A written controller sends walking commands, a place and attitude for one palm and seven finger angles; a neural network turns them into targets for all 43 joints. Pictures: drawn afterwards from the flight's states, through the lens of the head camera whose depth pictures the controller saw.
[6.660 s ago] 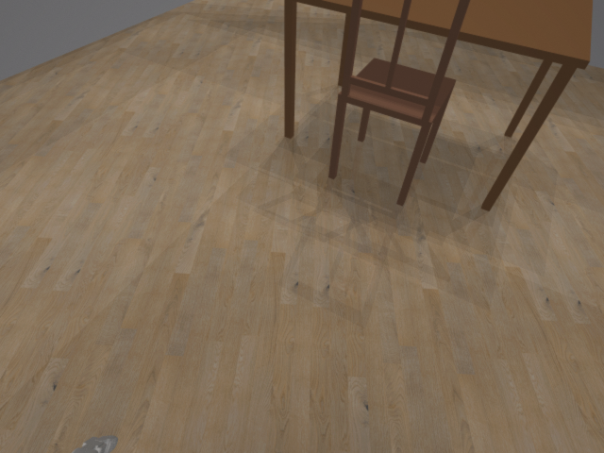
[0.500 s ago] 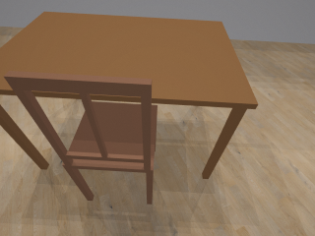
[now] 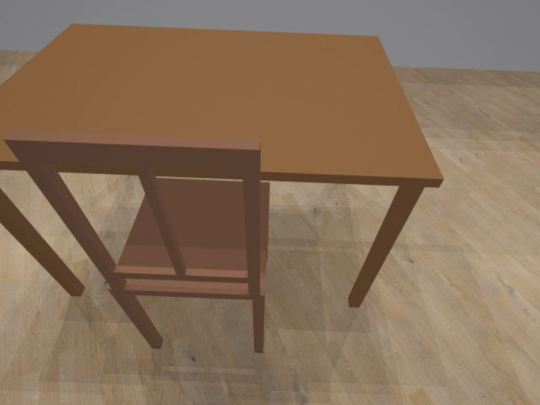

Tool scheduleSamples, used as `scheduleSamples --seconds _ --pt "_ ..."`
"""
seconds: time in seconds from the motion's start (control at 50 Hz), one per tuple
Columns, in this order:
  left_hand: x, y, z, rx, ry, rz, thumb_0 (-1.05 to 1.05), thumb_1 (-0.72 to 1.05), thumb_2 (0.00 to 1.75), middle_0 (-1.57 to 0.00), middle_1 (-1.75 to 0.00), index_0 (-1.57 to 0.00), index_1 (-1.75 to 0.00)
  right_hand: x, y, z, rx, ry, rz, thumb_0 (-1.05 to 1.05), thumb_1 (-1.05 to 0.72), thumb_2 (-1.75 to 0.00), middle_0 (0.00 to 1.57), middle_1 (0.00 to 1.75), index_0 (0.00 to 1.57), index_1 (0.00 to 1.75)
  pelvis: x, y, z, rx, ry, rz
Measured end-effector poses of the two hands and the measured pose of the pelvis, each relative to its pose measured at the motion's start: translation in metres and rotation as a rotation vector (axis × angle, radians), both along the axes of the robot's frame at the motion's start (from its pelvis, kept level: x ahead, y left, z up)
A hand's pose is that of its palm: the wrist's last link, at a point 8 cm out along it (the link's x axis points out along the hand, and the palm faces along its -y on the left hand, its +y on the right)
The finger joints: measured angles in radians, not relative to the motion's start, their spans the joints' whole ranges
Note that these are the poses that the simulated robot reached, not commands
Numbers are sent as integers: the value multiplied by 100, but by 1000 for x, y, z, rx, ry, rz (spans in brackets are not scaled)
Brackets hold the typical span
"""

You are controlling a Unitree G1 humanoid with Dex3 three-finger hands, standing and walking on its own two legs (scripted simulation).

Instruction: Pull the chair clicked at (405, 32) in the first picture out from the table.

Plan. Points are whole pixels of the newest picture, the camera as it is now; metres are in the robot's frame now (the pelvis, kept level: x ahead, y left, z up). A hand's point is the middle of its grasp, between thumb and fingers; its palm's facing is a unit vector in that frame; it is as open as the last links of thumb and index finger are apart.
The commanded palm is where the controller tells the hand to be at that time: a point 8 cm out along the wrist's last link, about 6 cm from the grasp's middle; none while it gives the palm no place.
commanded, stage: look again from close up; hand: left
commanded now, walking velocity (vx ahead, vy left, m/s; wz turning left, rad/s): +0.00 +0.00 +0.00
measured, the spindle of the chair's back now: (165, 227) +0.44 +0.24 -0.05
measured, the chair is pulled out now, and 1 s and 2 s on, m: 0.00 0.00 0.00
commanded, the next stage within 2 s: raise the hand toward the chair's back in 1.54 s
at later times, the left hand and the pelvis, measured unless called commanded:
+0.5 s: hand out of the picture -0.03 +0.16 -0.18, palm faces +0.04 -0.98 -0.17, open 7.4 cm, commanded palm none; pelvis +0.00 +0.00 +0.00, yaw +0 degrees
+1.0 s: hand out of the picture -0.04 +0.16 -0.18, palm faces +0.05 -0.99 -0.16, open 7.4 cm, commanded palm none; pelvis -0.01 +0.00 +0.00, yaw +0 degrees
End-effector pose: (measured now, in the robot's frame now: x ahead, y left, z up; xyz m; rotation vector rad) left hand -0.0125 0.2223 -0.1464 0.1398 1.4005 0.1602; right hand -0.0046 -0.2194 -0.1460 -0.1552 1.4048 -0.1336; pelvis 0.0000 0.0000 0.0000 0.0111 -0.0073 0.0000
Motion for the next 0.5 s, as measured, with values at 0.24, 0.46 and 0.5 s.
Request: scheduleSamples --seconds 0.24,0.46,0.5 --pt "-13 -7 -1 -16 28 12 0 90 90 -20 -30 -20 -30 -5 3 0 1 7 -8 1 -92 -90 20 30 20 30 -1 1 0 -1 -2 -1" --pt "-24 -11 -2 -25 46 22 0 91 90 -20 -30 -20 -30 -6 1 1 -2 3 -7 1 -92 -90 20 30 20 30 -3 0 1 -1 -3 0" --pt "-25 -12 -2 -26 46 24 0 91 90 -20 -30 -20 -30 -6 1 1 -3 4 -6 1 -92 -90 20 30 20 30 -3 -1 1 -2 -4 1"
